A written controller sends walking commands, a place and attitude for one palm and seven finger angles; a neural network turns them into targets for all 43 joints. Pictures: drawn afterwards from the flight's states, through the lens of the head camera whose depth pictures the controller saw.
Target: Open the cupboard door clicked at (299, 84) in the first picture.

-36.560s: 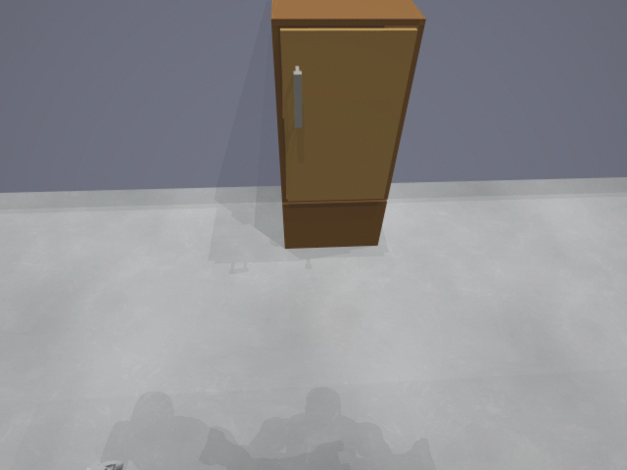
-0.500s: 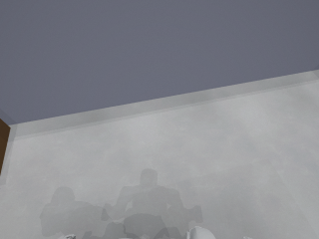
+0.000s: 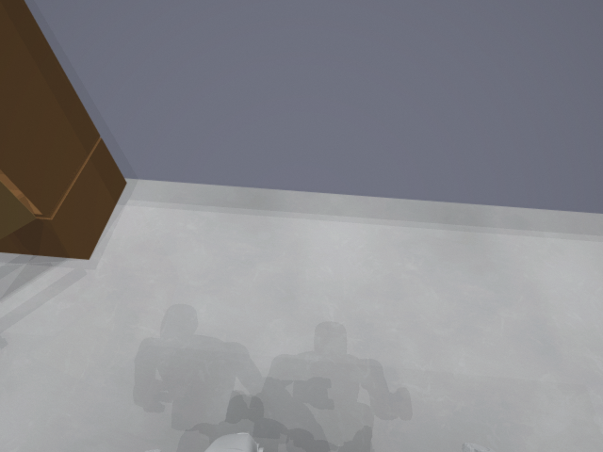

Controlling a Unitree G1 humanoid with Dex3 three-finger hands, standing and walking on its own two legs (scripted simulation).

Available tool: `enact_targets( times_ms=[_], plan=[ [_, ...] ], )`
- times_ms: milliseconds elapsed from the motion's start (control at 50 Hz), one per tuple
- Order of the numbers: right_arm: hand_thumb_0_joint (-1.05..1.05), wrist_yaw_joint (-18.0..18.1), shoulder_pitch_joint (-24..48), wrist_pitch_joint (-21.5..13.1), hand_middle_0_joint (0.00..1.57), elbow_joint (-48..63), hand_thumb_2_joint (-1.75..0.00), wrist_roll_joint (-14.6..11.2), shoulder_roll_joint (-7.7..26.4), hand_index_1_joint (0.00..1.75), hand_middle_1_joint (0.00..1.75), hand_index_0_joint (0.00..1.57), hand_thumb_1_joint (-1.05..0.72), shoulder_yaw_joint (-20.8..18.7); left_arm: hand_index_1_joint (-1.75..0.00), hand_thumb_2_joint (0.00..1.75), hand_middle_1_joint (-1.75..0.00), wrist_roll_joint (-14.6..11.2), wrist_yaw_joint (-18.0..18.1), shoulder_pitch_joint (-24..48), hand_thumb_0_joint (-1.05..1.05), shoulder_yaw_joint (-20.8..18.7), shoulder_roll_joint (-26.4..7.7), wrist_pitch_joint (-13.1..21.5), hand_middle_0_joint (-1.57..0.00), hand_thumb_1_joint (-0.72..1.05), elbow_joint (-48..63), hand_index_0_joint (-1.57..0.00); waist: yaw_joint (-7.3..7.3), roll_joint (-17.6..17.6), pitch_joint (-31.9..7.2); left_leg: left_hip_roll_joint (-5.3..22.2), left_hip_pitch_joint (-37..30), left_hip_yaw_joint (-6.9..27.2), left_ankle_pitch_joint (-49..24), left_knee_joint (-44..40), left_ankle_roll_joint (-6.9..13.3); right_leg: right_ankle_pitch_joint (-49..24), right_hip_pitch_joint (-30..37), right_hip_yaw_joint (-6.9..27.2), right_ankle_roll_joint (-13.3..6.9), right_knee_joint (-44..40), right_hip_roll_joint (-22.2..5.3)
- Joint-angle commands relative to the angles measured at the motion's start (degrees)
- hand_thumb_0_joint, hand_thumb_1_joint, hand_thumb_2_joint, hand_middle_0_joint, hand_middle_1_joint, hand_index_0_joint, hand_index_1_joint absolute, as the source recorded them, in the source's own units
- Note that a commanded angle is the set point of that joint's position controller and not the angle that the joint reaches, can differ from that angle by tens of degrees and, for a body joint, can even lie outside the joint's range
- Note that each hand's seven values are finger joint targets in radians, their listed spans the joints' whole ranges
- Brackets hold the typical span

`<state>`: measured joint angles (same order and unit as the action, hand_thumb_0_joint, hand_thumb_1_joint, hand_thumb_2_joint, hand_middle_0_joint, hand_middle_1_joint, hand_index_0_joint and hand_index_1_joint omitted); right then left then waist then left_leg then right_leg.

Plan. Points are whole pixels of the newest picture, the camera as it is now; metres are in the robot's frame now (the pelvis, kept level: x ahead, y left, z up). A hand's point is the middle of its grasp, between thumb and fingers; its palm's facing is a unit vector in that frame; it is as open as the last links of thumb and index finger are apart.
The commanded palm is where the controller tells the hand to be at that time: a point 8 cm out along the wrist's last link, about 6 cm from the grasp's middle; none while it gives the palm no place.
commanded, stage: turn to face it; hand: left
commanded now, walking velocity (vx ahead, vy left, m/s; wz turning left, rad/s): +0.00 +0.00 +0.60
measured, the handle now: out of the picture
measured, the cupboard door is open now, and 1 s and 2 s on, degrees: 51 51 51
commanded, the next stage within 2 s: take the last steps up to it in 1.34 s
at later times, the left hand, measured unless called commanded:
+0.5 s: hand out of the picture +0.06 +0.19 -0.14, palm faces +0.28 -0.91 -0.30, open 7.4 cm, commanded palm none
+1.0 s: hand out of the picture -0.04 +0.21 -0.17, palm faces +0.59 -0.76 -0.26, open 7.4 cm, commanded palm none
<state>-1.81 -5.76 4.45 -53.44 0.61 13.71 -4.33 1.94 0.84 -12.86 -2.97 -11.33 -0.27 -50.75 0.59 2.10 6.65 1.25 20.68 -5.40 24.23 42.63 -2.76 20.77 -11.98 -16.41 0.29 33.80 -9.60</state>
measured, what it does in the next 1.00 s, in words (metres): steps on the spot, turning left: left foot, then right foot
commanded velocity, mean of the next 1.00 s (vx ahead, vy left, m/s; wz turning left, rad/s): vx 0.00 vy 0.00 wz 0.58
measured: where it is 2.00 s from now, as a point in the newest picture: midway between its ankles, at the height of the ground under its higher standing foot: outside the picture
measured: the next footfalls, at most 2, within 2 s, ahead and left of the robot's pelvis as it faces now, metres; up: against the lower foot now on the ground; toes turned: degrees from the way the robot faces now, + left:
left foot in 0.04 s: +0.05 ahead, +0.13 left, +0.00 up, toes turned +7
right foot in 0.42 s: +0.07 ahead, -0.14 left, +0.00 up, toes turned +11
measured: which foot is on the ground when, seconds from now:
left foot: up 0.00-0.02, down 0.04-0.42, up 0.44-0.78, down 0.80-1.00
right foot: down 0.00-0.04, up 0.06-0.40, down 0.42-0.80, up 0.82-1.00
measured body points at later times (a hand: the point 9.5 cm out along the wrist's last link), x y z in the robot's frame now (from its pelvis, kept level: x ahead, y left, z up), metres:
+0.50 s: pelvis +0.01 -0.04 +0.00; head +0.07 -0.06 +0.44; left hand +0.05 +0.23 -0.12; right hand +0.15 -0.27 -0.17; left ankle -0.03 +0.10 -0.68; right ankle +0.03 -0.15 -0.73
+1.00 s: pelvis +0.03 -0.02 +0.00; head +0.07 +0.03 +0.45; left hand -0.07 +0.25 -0.15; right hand +0.27 -0.16 -0.13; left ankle -0.03 +0.07 -0.73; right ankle +0.10 -0.16 -0.66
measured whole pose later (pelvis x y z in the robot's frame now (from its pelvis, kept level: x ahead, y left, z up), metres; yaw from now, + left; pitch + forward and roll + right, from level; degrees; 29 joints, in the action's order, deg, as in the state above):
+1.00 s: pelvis +0.03 -0.02 +0.00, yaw +35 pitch +2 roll -1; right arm 0.0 -6.5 1.9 -51.5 1.4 13.1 -2.9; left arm 1.3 0.3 -10.3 -4.7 -15.4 -3.4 -51.5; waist 1.1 1.6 5.8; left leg -0.4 16.5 0.2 15.9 30.9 1.4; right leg 25.7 -28.1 -1.5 4.8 61.1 -6.0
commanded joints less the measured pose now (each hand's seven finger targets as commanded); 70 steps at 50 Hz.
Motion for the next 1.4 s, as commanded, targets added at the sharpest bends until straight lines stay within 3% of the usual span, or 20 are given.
enact_targets(
  times_ms=[0, 20, 40, 80, 160, 340, 360, 400, 460, 520, 660, 740, 780, 800, 900, 1120, 1140, 1180, 1260, 1380],
  plan=[
    [0.0, 0.2, -6.9, -3.1, 0.2, 4.1, -0.9, 0.7, 9.6, 0.3, 0.3, 0.2, -0.9, -2.2, -0.3, 0.9, -0.3, -1.0, -0.1, -1.1, 0.0, -3.7, -11.0, 0.2, -0.2, 0.9, 3.9, -0.2, -4.51, -4.2, -13.1, 6.8, -19.1, 9.3, -20.1, -18.3, 5.5, -17.7, -7.9, 3.4, 1.2, 12.5, -7.5],
    [0.0, 0.6, -10.9, -3.1, 0.2, 3.9, -0.9, 1.0, 15.8, 0.3, 0.3, 0.2, -0.9, -3.7, -0.3, 0.9, -0.3, -1.2, -0.4, 2.3, 0.0, -2.2, -6.8, 0.0, -0.2, 0.9, 6.8, -0.2, -6.85, -21.0, -12.8, 22.0, -23.6, 29.6, -40.5, -21.3, 13.8, 17.4, -22.7, 5.0, 4.8, 26.5, 0.9],
    [0.0, 1.2, -13.8, -2.8, 0.2, 2.9, -0.9, 0.8, 16.8, 0.3, 0.3, 0.2, -0.9, -3.5, -0.3, 0.9, -0.3, -0.7, 0.0, 5.8, 0.0, -2.0, -8.1, -0.6, -0.2, 0.9, 8.9, -0.2, -7.53, -13.4, -11.9, 24.9, -19.2, 29.7, -38.7, -21.3, 17.6, 18.4, -23.4, 12.3, 3.7, 31.4, 1.6],
    [0.0, 2.5, -8.4, -3.2, 0.2, 4.5, -0.9, 0.9, 13.9, 0.3, 0.3, 0.2, -0.9, -2.8, -0.3, 0.9, -0.3, -0.8, 0.3, 6.9, 0.0, -2.4, -7.7, -1.0, -0.2, 0.9, 6.7, -0.2, -5.38, -17.2, -10.4, 18.8, -14.2, 26.2, -32.8, -22.2, 15.3, 11.7, -24.7, 16.4, 4.1, 35.2, 1.9],
    [0.0, 2.6, -2.8, -4.0, 0.2, 6.0, -0.9, 0.9, 10.9, 0.3, 0.3, 0.2, -0.9, -1.6, -0.3, 0.9, -0.3, -0.8, -0.6, 2.4, 0.0, -2.6, -7.2, -1.4, -0.2, 0.9, 3.9, -0.2, -1.0, -8.7, -9.5, 12.3, -10.7, 18.3, -29.1, -22.8, 11.9, 3.1, -19.7, 16.2, 4.4, 30.6, 3.4],
    [0.0, 2.1, -0.5, -2.7, 0.2, 6.5, -0.9, 0.8, 11.2, 0.3, 0.3, 0.2, -0.9, -2.7, -0.3, 0.9, -0.3, -1.4, -0.2, -1.4, 0.0, -2.3, -6.8, -0.4, -0.2, 0.9, 4.6, -0.2, 0.93, -10.9, -10.4, 7.8, -1.5, 22.4, -23.8, -16.9, 9.5, -2.9, 0.5, 12.8, 3.4, -1.1, 9.2],
    [0.0, 1.9, 0.1, -2.7, 0.2, 7.0, -0.9, 0.4, 9.7, 0.3, 0.3, 0.2, -0.9, -2.6, -0.3, 0.9, -0.3, -1.2, 0.1, -4.2, 0.0, -2.8, -8.8, 0.1, -0.2, 0.9, 4.1, -0.2, 2.55, -7.2, -11.0, 5.1, 3.8, 21.0, -18.4, -12.7, 7.2, -7.3, 8.1, 15.0, 2.9, -9.4, 6.5],
    [0.0, 1.3, 0.6, -2.9, 0.2, 8.9, -0.9, 0.1, 5.4, 0.3, 0.3, 0.2, -0.9, -2.0, -0.3, 0.9, -0.3, -0.1, 0.8, -4.6, 0.0, -3.7, -16.5, 0.6, -0.2, 0.9, 4.5, -0.2, 3.35, 15.3, -10.0, -5.4, 16.2, 7.6, 11.8, 15.2, 0.6, -15.4, 9.7, 37.9, -8.2, -18.5, -19.6],
    [0.0, 0.7, -0.2, -1.4, 0.2, 5.5, -0.9, 0.5, 5.8, 0.3, 0.3, 0.2, -0.9, -2.2, -0.3, 0.9, -0.3, -0.7, 1.2, 3.2, 0.0, -2.2, -10.0, 0.7, -0.2, 0.9, 5.7, -0.2, -1.09, 10.0, -4.3, 0.1, 15.6, 9.1, 1.9, 31.3, -0.1, -22.2, 1.8, 23.9, -7.9, -15.0, -11.5],
    [0.0, 0.0, -0.6, -1.1, 0.2, 4.5, -0.9, 0.2, 4.0, 0.3, 0.3, 0.2, -0.9, -1.4, -0.3, 0.9, -0.3, -0.5, 1.2, 2.4, 0.0, -2.1, -9.4, 1.0, -0.2, 0.9, 5.6, -0.2, -1.05, 10.2, -6.6, 0.2, 12.8, 5.3, -0.7, 24.1, -1.2, -30.5, 5.5, 14.4, -5.6, -12.7, -8.5],
    [0.0, -0.1, 4.8, -2.1, 0.2, 5.6, -0.9, -0.1, 2.3, 0.3, 0.3, 0.2, -0.9, -0.2, -0.3, 0.9, -0.3, -0.2, 1.0, -4.8, 0.0, -3.5, -12.2, 0.9, -0.2, 0.9, 2.5, -0.2, 2.91, 10.4, -8.1, -0.8, 6.9, -0.5, 2.4, 1.6, -0.2, -43.4, 13.2, 10.9, -6.3, -7.3, -11.5],
    [0.0, 0.1, -2.8, -3.0, 0.2, 4.4, -0.9, 0.3, 5.6, 0.3, 0.3, 0.2, -0.9, -1.0, -0.3, 0.9, -0.3, -1.0, 0.3, -2.6, 0.0, -3.8, -13.2, 0.7, -0.2, 0.9, 2.6, -0.2, -2.24, 5.7, -11.7, -1.6, -10.9, -1.2, -12.7, -16.3, 2.2, -39.0, 4.8, 5.3, -1.3, 6.2, -10.5],
    [0.0, 0.9, -11.8, -3.2, 0.2, 3.1, -0.9, 0.9, 17.1, 0.3, 0.3, 0.2, -0.9, -3.8, -0.3, 0.9, -0.3, -1.4, -0.2, 2.2, 0.0, -1.9, -7.0, 0.1, -0.2, 0.9, 7.6, -0.2, -7.35, -20.8, -14.7, 23.6, -25.5, 30.9, -52.3, -20.1, 17.1, 19.3, -22.4, 6.7, 4.9, 29.7, 2.0],
    [0.0, 1.6, -13.6, -3.1, 0.2, 1.9, -0.9, 0.6, 16.2, 0.3, 0.3, 0.2, -0.9, -3.4, -0.3, 0.9, -0.3, -0.7, 0.5, 5.8, 0.0, -1.9, -8.5, -0.9, -0.2, 0.9, 8.2, -0.2, -7.66, -13.0, -14.7, 24.0, -23.1, 29.0, -47.2, -19.8, 18.2, 18.4, -23.5, 14.0, 4.0, 33.4, 1.5],
    [0.0, 2.6, -1.9, -3.8, 0.2, 5.3, -0.9, 0.9, 10.9, 0.3, 0.3, 0.2, -0.9, -1.4, -0.3, 0.9, -0.3, -0.8, -0.5, 2.5, 0.0, -2.4, -7.4, -1.6, -0.2, 0.9, 3.7, -0.2, -1.21, -10.8, -7.7, 12.3, -9.9, 16.8, -31.9, -22.6, 11.9, 3.6, -19.0, 15.7, 4.6, 31.4, 3.0],
    [0.0, 2.5, -2.1, -3.1, 0.2, 5.1, -0.9, 0.7, 10.2, 0.3, 0.3, 0.2, -0.9, -2.0, -0.3, 0.9, -0.3, -1.4, -0.3, -0.8, 0.0, -1.8, -6.5, -0.1, -0.2, 0.9, 3.8, -0.2, 0.55, -11.4, -10.7, 8.8, -6.7, 20.3, -35.6, -14.9, 9.9, -4.5, -0.3, 12.5, 3.5, -1.7, 9.2],
    [0.0, 2.4, -1.7, -3.2, 0.2, 5.3, -0.9, 0.4, 9.0, 0.3, 0.3, 0.2, -0.9, -2.0, -0.3, 0.9, -0.3, -1.3, 0.0, -3.6, 0.0, -2.2, -7.7, 0.6, -0.2, 0.9, 3.0, -0.2, 2.0, -8.1, -11.8, 6.2, -3.0, 18.9, -29.0, -11.0, 7.4, -11.2, 6.8, 14.2, 3.0, -10.1, 6.7],
    [0.0, 1.8, -1.6, -3.2, 0.2, 7.1, -0.9, -0.3, 4.1, 0.3, 0.3, 0.2, -0.9, -1.2, -0.3, 0.9, -0.3, -0.1, 0.6, -5.9, 0.0, -3.3, -15.7, 1.1, -0.2, 0.9, 2.3, -0.2, 3.12, 14.8, -11.4, -5.5, 11.5, 7.0, 12.6, 13.4, 1.0, -30.4, 12.0, 35.5, -8.1, -15.1, -18.4],
    [0.0, 1.2, -1.9, -1.6, 0.2, 2.9, -0.9, 0.3, 3.8, 0.3, 0.3, 0.2, -0.9, -1.1, -0.3, 0.9, -0.3, -0.8, 1.1, 1.5, 0.0, -1.6, -8.8, 1.2, -0.2, 0.9, 3.4, -0.2, -0.76, 8.4, -5.7, -0.8, 12.6, 8.9, 1.1, 29.0, 0.2, -32.2, 4.7, 21.1, -7.5, -13.3, -8.7],
    [0.0, 1.2, 1.1, -1.9, 0.2, 1.4, -0.9, 0.0, 1.4, 0.3, 0.3, 0.2, -0.9, 0.2, -0.3, 0.9, -0.3, -0.5, 1.2, -5.2, 0.0, -1.9, -8.7, 1.7, -0.2, 0.9, 0.3, -0.2, 1.67, 7.7, -7.6, -1.0, 8.7, 4.3, 1.6, 12.5, -0.6, -44.0, 11.7, 15.4, -7.3, -11.1, -8.5]
  ],
)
